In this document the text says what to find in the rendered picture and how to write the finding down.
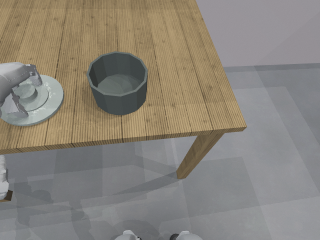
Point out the robot left forearm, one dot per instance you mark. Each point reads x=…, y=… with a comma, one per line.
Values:
x=5, y=90

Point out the robot shin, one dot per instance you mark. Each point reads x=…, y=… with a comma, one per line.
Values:
x=128, y=232
x=183, y=233

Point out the robot right shin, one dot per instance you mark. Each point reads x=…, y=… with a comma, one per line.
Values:
x=183, y=233

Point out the knob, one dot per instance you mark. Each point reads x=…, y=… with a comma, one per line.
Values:
x=26, y=92

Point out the lid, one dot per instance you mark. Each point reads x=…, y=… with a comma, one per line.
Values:
x=48, y=101

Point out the robot left shin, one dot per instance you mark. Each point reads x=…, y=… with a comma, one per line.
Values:
x=128, y=232

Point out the table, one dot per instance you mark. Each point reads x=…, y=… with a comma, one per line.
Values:
x=188, y=92

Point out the pot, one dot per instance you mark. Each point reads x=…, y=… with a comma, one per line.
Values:
x=118, y=81

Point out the left robot hand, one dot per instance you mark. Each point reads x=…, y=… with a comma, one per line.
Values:
x=16, y=73

